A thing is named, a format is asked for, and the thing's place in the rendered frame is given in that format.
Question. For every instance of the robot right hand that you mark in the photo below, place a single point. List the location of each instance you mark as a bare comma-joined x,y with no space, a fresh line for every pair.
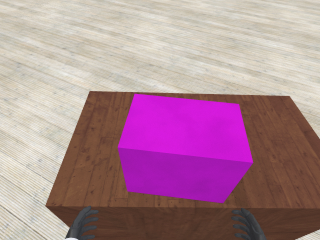
252,227

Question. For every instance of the robot left hand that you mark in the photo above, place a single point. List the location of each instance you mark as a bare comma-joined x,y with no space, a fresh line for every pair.
76,230

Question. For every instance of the pedestal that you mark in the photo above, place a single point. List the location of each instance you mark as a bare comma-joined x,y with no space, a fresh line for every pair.
281,188

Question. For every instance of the carton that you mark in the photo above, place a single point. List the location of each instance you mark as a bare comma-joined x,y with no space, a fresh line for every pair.
184,148

